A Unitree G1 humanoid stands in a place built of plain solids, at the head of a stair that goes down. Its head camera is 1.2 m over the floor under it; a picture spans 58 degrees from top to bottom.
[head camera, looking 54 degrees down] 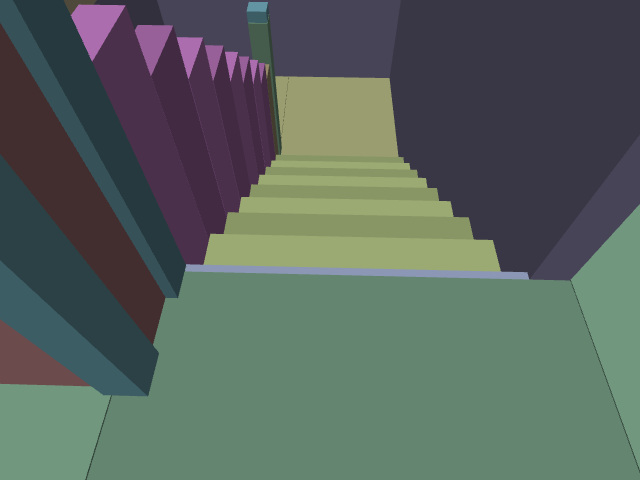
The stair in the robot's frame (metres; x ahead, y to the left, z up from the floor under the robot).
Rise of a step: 0.18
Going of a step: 0.26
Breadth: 1.12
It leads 2 degrees to the right of straight ahead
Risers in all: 9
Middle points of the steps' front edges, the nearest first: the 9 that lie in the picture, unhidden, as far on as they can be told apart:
0.76 -0.12 0.00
1.02 -0.12 -0.18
1.28 -0.13 -0.36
1.54 -0.14 -0.54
1.80 -0.14 -0.72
2.06 -0.15 -0.90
2.32 -0.16 -1.08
2.58 -0.17 -1.27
2.84 -0.17 -1.45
